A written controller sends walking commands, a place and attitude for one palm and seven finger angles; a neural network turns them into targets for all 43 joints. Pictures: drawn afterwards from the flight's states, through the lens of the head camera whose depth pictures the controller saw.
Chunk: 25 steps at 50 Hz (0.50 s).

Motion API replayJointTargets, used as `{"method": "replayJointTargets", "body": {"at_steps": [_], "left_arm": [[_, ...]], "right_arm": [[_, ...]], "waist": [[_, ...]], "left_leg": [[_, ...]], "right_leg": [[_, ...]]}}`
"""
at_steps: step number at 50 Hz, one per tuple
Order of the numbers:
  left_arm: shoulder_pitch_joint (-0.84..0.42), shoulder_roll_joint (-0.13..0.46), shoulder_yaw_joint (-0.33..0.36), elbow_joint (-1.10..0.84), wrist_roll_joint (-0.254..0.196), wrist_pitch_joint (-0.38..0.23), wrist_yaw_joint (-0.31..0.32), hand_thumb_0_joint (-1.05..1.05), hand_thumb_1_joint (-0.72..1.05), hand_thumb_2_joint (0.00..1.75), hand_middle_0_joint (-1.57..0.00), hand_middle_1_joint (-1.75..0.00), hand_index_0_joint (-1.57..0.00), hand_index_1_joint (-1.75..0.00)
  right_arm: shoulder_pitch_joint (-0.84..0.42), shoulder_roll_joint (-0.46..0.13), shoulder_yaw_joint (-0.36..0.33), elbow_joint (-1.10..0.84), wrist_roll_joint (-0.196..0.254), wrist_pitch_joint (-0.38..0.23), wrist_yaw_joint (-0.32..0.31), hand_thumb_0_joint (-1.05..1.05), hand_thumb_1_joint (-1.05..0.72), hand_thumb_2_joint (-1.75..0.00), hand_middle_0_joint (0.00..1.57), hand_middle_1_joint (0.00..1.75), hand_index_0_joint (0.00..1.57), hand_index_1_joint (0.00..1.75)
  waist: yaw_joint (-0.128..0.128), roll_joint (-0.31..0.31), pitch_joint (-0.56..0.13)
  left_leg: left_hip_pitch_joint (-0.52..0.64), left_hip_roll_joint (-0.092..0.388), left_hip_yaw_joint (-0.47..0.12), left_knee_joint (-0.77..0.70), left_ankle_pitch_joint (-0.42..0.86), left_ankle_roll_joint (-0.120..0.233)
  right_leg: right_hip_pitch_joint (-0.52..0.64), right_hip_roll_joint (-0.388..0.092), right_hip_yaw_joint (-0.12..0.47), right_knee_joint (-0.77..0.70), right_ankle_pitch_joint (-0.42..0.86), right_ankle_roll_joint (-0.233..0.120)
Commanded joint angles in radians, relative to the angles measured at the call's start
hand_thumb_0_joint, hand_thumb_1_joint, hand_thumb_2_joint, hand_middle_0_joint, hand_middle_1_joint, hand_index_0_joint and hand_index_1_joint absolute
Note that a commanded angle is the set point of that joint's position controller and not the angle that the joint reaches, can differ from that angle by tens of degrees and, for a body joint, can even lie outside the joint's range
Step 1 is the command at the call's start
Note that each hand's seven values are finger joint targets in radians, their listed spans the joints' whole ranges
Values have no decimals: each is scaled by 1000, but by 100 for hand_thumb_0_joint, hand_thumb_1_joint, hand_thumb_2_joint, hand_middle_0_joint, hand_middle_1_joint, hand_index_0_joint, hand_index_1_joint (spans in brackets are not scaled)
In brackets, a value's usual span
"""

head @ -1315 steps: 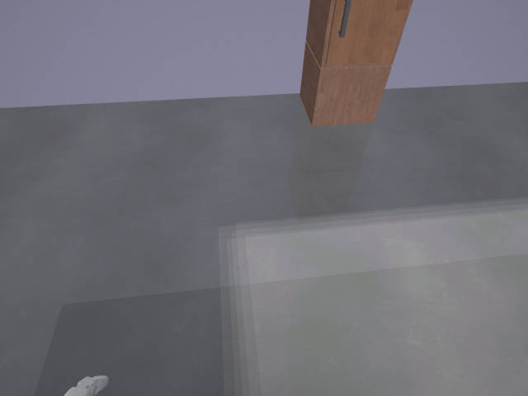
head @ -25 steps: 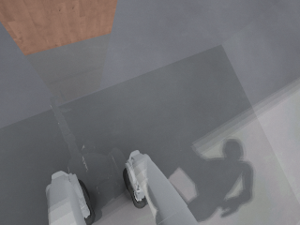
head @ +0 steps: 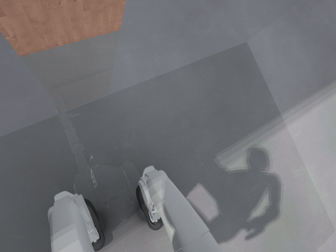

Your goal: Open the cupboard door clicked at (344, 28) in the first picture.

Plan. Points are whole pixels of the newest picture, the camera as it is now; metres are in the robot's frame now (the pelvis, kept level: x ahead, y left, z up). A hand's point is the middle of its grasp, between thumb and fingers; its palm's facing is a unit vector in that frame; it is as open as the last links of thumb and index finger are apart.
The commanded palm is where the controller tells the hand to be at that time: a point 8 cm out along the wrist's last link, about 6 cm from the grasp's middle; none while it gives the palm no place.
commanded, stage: slide the fingers in behind the handle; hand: left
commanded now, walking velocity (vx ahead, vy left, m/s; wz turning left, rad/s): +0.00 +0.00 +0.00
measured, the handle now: out of the picture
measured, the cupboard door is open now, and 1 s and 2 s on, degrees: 0 0 10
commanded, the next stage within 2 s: close the thumb around the handle in 0.64 s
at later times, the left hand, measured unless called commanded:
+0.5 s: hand out of the picture +0.70 +0.15 +0.09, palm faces +0.27 -0.96 -0.05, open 14.0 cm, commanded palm +0.69 +0.11 +0.08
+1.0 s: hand out of the picture +0.70 +0.15 +0.09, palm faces +0.26 -0.97 -0.02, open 12.0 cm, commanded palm +0.69 +0.11 +0.08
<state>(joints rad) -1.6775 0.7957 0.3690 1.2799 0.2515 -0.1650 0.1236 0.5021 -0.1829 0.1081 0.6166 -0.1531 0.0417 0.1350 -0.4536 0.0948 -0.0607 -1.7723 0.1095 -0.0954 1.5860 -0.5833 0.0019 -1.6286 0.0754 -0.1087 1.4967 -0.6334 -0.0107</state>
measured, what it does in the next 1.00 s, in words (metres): stands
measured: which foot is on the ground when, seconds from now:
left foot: down 0.00-1.00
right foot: down 0.00-1.00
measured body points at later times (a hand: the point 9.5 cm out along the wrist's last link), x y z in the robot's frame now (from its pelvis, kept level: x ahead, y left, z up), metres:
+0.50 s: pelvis +0.00 -0.01 +0.00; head +0.28 +0.04 +0.35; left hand +0.68 +0.20 +0.09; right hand -0.11 -0.21 -0.05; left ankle +0.03 +0.12 -0.54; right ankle +0.02 -0.12 -0.54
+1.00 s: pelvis +0.00 +0.00 +0.00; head +0.28 +0.05 +0.36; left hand +0.68 +0.20 +0.10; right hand -0.11 -0.20 -0.05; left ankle +0.03 +0.12 -0.54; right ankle +0.02 -0.12 -0.54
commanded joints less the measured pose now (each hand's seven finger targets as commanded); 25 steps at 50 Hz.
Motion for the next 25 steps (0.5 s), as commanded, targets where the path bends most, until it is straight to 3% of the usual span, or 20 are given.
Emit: {"method": "replayJointTargets", "body": {"at_steps": [1, 4, 6, 9, 11, 13, 17, 20, 25], "left_arm": [[-523, 47, -33, -240, -9, -57, 0, 0, -50, 30, -30, -120, -30, -120], [-512, 34, -30, -220, -12, -51, 12, 0, -50, 30, -30, -120, -30, -120], [-517, 8, -37, -230, -13, -59, 20, 0, -50, 30, -30, -120, -30, -120], [-499, -19, -39, -167, -11, -59, 40, 0, -50, 30, -30, -120, -30, -120], [-515, -4, -33, -172, -1, -71, 50, 0, -50, 30, -30, -120, -30, -120], [-495, 13, -20, -131, 9, -72, 65, 0, -50, 30, -30, -120, -30, -120], [-494, 65, 6, -145, 27, -97, 83, 0, -50, 30, -30, -120, -30, -120], [-493, 62, -6, -165, 36, -105, 75, 0, -50, 30, -30, -120, -30, -120], [-531, 47, -17, -218, 7, -97, 50, 0, -50, 30, -30, -120, -30, -120]], "right_arm": [[364, -267, -92, 51, -2, 24, -3, 0, -90, -90, 20, 30, 20, 30], [369, -265, -92, 56, -6, 23, -1, 0, -90, -90, 20, 30, 20, 30], [373, -262, -96, 57, -9, 19, 3, 0, -90, -90, 20, 30, 20, 30], [366, -260, -96, 64, -12, 16, 7, 0, -90, -90, 20, 30, 20, 30], [373, -261, -95, 64, -16, 16, 9, 0, -90, -90, 20, 30, 20, 30], [368, -262, -92, 62, -19, 18, 12, 0, -90, -90, 20, 30, 20, 30], [362, -263, -90, 49, -22, 20, 16, 0, -90, -90, 20, 30, 20, 30], [364, -262, -95, 43, -20, 24, 20, 0, -90, -90, 20, 30, 20, 30], [367, -260, -100, 47, -9, 26, 14, 0, -90, -90, 20, 30, 20, 30]], "waist": [[-42, 460, -761], [-45, 422, -735], [-44, 441, -744], [-55, 389, -695], [-54, 403, -694], [-53, 372, -674], [-44, 386, -706], [-46, 379, -726], [-45, 398, -784]], "left_leg": [[812, -28, -37, -89, 584, 48], [784, -28, -32, -89, 572, 51], [814, -29, -34, -92, 599, 48], [742, -34, -19, -84, 550, 53], [745, -33, -19, -86, 561, 52], [698, -35, -11, -78, 530, 54], [675, -39, -1, -68, 541, 54], [681, -41, -1, -68, 545, 56], [712, -43, 0, -74, 541, 55]], "right_leg": [[257, 40, -4, -173, 505, -28], [268, 42, -3, -182, 512, -27], [262, 41, -3, -182, 528, -27], [274, 42, 3, -192, 517, -25], [271, 41, 1, -187, 522, -26], [281, 39, 4, -186, 508, -25], [318, 35, 14, -172, 544, -25], [333, 37, 17, -169, 564, -25], [358, 40, 21, -175, 568, -22]]}}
